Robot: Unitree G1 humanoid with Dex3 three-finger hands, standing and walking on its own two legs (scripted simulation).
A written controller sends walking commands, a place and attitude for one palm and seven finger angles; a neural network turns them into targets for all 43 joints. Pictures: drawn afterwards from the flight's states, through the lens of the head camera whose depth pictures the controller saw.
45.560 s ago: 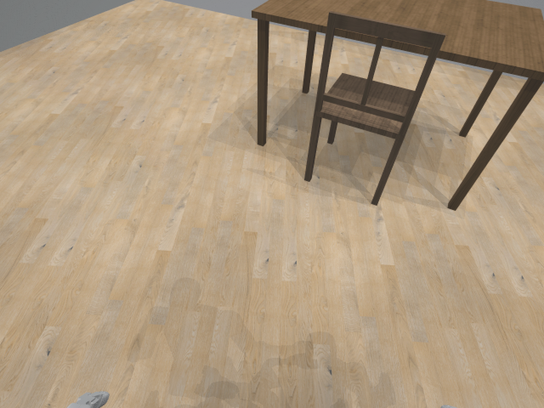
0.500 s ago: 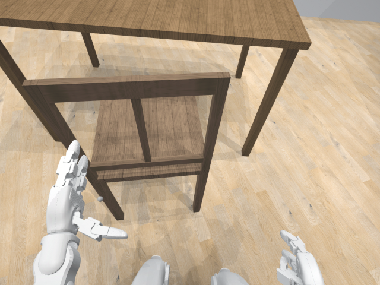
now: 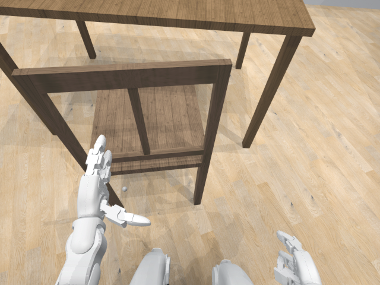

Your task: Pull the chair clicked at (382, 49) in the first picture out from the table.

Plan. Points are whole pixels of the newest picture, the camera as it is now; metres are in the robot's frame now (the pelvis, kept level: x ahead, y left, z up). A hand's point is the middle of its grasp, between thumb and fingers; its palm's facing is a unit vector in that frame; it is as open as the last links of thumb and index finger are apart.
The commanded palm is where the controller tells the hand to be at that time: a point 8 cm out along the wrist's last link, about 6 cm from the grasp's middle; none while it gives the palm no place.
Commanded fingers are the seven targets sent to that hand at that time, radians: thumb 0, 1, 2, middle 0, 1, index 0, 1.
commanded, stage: aim the fingers beside a spindle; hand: left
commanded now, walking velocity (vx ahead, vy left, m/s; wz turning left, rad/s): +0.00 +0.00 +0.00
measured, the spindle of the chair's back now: (140, 125) +0.49 +0.15 -0.01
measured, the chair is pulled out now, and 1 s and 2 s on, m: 0.24 0.24 0.24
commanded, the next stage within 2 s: none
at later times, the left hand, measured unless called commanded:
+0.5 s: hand (144, 175) +0.33 +0.12 +0.03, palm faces +0.15 -0.99 +0.00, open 17.0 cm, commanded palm +0.31 +0.16 +0.02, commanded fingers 0.00 -0.50 0.30 -0.06 -0.08 -0.06 -0.08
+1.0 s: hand (155, 182) +0.33 +0.09 +0.00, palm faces +0.07 -1.00 +0.02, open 17.0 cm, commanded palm +0.31 +0.15 +0.01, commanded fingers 0.00 -0.50 0.30 -0.06 -0.08 -0.06 -0.08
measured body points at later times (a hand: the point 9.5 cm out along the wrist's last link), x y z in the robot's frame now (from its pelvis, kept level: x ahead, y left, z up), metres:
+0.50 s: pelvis +0.00 +0.00 -0.01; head +0.09 +0.01 +0.43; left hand +0.32 +0.17 +0.03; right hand +0.16 -0.24 -0.11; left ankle +0.05 +0.11 -0.63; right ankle +0.01 -0.11 -0.63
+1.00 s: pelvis +0.00 -0.01 -0.01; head +0.09 +0.00 +0.43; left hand +0.32 +0.15 +0.00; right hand +0.16 -0.25 -0.12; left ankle +0.05 +0.11 -0.63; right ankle +0.01 -0.11 -0.63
